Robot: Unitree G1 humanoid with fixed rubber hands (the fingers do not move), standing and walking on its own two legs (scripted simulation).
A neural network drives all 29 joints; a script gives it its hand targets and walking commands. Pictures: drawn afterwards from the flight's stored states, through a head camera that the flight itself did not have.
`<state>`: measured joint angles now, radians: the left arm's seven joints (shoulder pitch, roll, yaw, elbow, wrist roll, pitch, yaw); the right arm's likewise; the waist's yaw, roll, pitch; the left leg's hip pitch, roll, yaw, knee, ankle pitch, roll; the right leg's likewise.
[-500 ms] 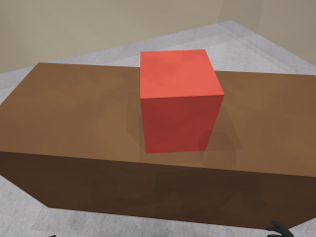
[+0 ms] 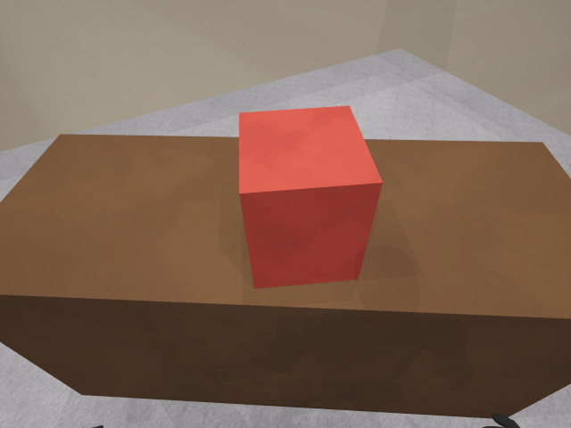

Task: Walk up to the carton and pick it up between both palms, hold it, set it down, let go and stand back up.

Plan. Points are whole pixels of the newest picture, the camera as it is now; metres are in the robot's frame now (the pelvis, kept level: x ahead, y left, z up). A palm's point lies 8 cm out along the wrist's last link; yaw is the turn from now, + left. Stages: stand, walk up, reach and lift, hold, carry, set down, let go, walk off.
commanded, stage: walk up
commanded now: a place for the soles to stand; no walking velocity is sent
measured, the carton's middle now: (300, 199) +0.50 -0.01 +0.03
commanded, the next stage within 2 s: reach and lift in 0.40 s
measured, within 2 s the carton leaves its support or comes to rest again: neither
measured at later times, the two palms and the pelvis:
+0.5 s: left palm out of the picture +0.11 +0.31 -0.10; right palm out of the picture +0.10 -0.32 -0.11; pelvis -0.01 +0.00 -0.01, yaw +0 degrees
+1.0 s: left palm (113, 412) +0.17 +0.26 -0.05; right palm (531, 419) +0.16 -0.31 -0.06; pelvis +0.01 -0.03 +0.00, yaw +1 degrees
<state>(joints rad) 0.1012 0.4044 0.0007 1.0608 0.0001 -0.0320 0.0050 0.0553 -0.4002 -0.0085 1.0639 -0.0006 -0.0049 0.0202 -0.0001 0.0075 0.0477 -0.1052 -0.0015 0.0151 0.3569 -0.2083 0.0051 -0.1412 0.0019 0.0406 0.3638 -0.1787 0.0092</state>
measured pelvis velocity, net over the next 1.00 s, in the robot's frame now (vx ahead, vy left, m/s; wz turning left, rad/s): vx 0.01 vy -0.03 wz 0.03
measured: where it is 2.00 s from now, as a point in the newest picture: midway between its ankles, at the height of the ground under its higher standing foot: outside the picture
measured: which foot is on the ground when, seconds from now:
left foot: down 0.00-1.00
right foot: down 0.00-1.00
